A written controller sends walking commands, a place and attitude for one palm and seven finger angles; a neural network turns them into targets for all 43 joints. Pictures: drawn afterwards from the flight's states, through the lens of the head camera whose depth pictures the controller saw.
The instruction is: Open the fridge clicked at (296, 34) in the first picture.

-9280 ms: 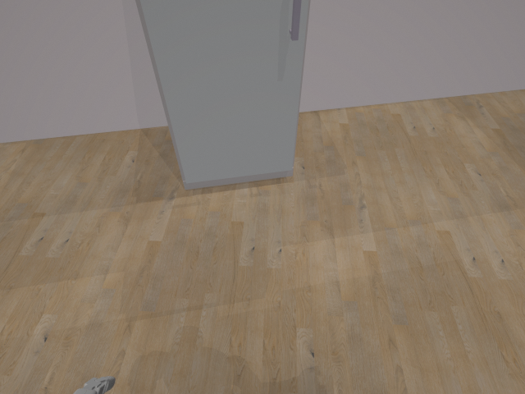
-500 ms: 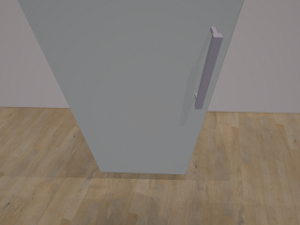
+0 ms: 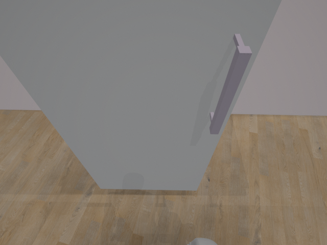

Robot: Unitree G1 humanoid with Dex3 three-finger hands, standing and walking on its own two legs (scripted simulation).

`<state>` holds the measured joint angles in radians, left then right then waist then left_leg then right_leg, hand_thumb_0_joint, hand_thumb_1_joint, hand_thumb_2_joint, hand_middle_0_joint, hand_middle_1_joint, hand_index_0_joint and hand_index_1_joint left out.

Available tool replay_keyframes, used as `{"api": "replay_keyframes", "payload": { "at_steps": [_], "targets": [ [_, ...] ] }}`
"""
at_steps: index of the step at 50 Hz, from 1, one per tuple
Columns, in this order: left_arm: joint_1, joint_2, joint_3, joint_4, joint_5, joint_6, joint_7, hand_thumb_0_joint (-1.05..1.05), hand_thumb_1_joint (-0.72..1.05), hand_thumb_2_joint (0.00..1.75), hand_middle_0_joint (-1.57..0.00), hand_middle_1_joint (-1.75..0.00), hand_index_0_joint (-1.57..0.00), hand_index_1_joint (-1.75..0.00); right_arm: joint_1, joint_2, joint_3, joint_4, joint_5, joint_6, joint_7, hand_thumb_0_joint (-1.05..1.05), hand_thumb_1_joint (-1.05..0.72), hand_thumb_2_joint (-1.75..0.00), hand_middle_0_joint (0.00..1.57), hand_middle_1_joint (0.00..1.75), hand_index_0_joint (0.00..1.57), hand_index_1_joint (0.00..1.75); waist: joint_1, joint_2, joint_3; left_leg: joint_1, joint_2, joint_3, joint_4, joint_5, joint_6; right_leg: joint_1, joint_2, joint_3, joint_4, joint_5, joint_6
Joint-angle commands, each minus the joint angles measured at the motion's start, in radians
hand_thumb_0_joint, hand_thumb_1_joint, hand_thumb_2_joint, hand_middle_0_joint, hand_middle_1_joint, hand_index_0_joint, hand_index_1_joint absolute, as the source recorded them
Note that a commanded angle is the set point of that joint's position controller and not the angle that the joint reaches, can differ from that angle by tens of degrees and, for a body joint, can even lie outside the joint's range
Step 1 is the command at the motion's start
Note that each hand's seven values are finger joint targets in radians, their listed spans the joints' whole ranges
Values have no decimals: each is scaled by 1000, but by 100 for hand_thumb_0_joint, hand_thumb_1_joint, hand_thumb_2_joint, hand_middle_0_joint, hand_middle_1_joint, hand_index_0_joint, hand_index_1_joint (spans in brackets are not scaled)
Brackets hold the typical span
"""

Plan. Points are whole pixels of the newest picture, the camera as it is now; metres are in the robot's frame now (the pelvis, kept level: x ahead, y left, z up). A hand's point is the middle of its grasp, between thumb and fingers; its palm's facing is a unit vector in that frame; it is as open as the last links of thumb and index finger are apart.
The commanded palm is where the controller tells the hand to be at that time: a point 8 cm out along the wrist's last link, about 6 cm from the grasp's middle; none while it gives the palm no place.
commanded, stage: come to a stop and stand still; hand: right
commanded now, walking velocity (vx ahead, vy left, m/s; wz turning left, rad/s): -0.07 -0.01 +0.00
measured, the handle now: (223, 92) +0.43 -0.12 +0.15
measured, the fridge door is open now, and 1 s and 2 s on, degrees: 0 0 0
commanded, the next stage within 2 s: look again from close up in 1.56 s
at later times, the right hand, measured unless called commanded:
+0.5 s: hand out of the picture +0.01 -0.18 -0.18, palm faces -0.03 +0.98 -0.22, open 7.3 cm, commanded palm none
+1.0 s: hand out of the picture +0.00 -0.17 -0.18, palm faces -0.04 +0.98 -0.21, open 7.4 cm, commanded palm none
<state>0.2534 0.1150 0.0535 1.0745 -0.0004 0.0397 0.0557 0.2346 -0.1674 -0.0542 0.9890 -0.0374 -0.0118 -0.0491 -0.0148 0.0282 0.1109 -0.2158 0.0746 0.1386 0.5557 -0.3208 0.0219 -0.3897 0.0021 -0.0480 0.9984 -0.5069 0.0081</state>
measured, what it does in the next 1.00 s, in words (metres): steps on the spot: right foot, then left foot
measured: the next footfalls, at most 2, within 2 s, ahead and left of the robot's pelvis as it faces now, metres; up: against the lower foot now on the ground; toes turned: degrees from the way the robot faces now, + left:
right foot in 0.12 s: +0.09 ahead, -0.11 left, +0.00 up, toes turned -1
left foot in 0.48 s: -0.03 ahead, +0.13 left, +0.00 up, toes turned +3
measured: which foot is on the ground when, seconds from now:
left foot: down 0.00-0.12, up 0.14-0.46, down 0.48-1.00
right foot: up 0.00-0.10, down 0.12-1.00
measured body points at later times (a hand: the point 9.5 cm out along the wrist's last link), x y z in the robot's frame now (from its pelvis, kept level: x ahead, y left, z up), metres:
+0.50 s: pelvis -0.03 +0.00 -0.01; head +0.01 +0.00 +0.44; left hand +0.02 +0.23 -0.16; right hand +0.01 -0.23 -0.16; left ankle -0.07 +0.12 -0.74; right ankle +0.05 -0.11 -0.73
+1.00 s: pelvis -0.02 +0.01 +0.00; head -0.01 +0.01 +0.45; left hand -0.04 +0.23 -0.16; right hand +0.00 -0.22 -0.16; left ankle -0.07 +0.12 -0.74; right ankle +0.05 -0.11 -0.74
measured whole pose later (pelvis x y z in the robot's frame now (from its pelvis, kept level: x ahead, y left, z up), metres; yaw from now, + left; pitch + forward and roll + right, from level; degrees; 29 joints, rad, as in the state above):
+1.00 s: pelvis -0.02 +0.01 +0.00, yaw +2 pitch +0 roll +0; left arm 0.34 0.15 0.00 1.06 0.01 0.00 0.01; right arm 0.33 -0.19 0.00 1.02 -0.02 0.00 -0.03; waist 0.02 0.01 0.02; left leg -0.17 0.00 0.03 0.55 -0.37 0.01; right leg -0.35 -0.04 -0.05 0.54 -0.18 0.00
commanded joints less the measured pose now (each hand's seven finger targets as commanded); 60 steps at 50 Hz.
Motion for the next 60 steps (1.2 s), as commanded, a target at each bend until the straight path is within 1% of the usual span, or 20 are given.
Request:
{"api": "replay_keyframes", "payload": {
  "at_steps": [1,4,5,6,7,10,14,18,21,22,23,24,26,28,30,32,35,38,50,60],
  "targets": [
    [68,7,2,-59,4,-22,-29,0,90,90,-20,-30,-20,-30,58,-113,-25,-41,0,18,-8,0,-90,-90,20,30,20,30,19,182,-87,-6,192,-98,-87,701,157,47,-11,-23,-174,124,12],
    [136,48,4,-40,12,-35,-32,0,90,90,-20,-30,-20,-30,37,-114,-30,-60,18,29,0,0,-90,-90,20,30,20,30,55,72,-119,-97,130,-83,37,370,80,241,-37,-30,-480,443,9],
    [142,122,14,-51,20,-46,-27,0,90,90,-20,-30,-20,-30,81,-65,-24,-65,26,38,3,0,-90,-90,20,30,20,30,44,-159,-140,-162,39,-49,160,81,16,280,-187,155,-555,652,-51],
    [139,182,20,-83,20,-55,-19,0,90,90,-20,-30,-20,-30,121,-30,-15,-70,35,44,0,0,-90,-90,20,30,20,30,36,-352,-165,-159,-54,-75,373,-314,-32,202,-389,403,-655,891,-176],
    [99,206,17,-101,27,-47,-18,0,90,90,-20,-30,-20,-30,113,-64,-21,-78,28,50,-4,0,-90,-90,20,30,20,30,38,-260,-154,-110,-64,-162,521,-321,-9,94,-420,408,-691,728,-243],
    [-33,146,-5,-133,32,-56,-7,0,90,90,-20,-30,-20,-30,78,-62,-29,-48,11,54,10,0,-90,-90,20,30,20,30,-8,-229,-43,-176,-43,-209,598,-149,-18,-25,-306,303,-749,431,-181],
    [3,154,7,-124,27,-57,-5,0,90,90,-20,-30,-20,-30,105,-35,-14,-26,15,52,23,0,-90,-90,20,30,20,30,10,-160,-188,-184,-45,-162,447,-130,-40,211,-267,213,-695,558,-185],
    [57,181,24,-98,31,-45,-10,0,90,90,-20,-30,-20,-30,52,-15,2,-37,15,43,28,0,-90,-90,20,30,20,30,53,-159,-202,-156,-40,-118,209,-209,-43,321,-280,222,-683,587,-190],
    [53,180,26,-83,27,-41,-19,0,90,90,-20,-30,-20,-30,99,-10,9,-8,16,28,25,0,-90,-90,20,30,20,30,32,-158,-178,-39,-55,-88,-32,-104,-33,261,-238,194,-652,559,-156],
    [-52,251,37,-146,6,-41,-25,0,90,90,-20,-30,-20,-30,221,-82,14,22,7,20,-2,0,-90,-90,20,30,20,30,-30,-43,-175,-80,-35,-147,-194,65,-9,269,-196,77,-471,563,-75],
    [-43,150,20,-190,10,-33,-43,0,90,90,-20,-30,-20,-30,142,-107,17,-37,1,11,-4,0,-90,-90,20,30,20,30,15,108,-94,-74,47,-291,-268,-29,30,30,-81,-12,-376,206,-28],
    [-49,125,9,-191,22,-31,-54,0,90,90,-20,-30,-20,-30,98,-133,17,-60,3,-5,-3,0,-90,-90,20,30,20,30,27,85,-53,-96,123,-348,-275,31,79,-24,-52,-26,-276,128,-13],
    [9,107,-2,-184,25,-35,-70,0,90,90,-20,-30,-20,-30,48,-161,20,-81,6,-26,-1,0,-90,-90,20,30,20,30,61,-66,-178,7,111,-273,-198,222,117,31,-32,-26,-278,144,-4],
    [14,124,-10,-180,19,-45,-58,0,90,90,-20,-30,-20,-30,48,-134,17,-68,18,-36,-9,0,-90,-90,20,30,20,30,58,208,-179,28,80,-245,-121,345,97,52,-39,-2,-331,232,-25],
    [50,137,-12,-161,15,-47,-50,0,90,90,-20,-30,-20,-30,42,-108,30,-70,21,-24,-9,0,-90,-90,20,30,20,30,68,133,-118,-117,47,-207,-115,131,60,174,-56,29,-421,296,-30],
    [46,157,-14,-142,22,-46,-50,0,90,90,-20,-30,-20,-30,56,-110,26,-70,17,-4,-6,0,-90,-90,20,30,20,30,50,-103,36,-193,-19,-175,-114,-150,31,83,-99,100,-519,208,-49],
    [22,155,-19,-144,23,-30,-51,0,90,90,-20,-30,-20,-30,124,-126,29,-46,14,2,-1,0,-90,-90,20,30,20,30,24,-27,137,-212,-16,-220,-189,-317,39,-33,-74,104,-560,40,-45],
    [74,138,-25,-123,24,-33,-50,0,90,90,-20,-30,-20,-30,112,-134,29,-44,16,-2,3,0,-90,-90,20,30,20,30,41,37,75,-250,22,-243,-231,-322,51,79,-62,57,-498,143,-29],
    [78,158,-34,-68,14,-72,-35,0,90,90,-20,-30,-20,-30,150,-124,31,1,22,-13,9,0,-90,-90,20,30,20,30,13,-46,-99,-27,3,-199,-145,74,24,150,-110,89,-553,388,-49],
    [18,180,-36,-33,9,-70,-32,0,90,90,-20,-30,-20,-30,131,-145,35,43,19,-13,9,0,-90,-90,20,30,20,30,13,-32,-71,-15,17,-197,-169,152,11,187,-111,75,-557,443,-45]
  ]
}}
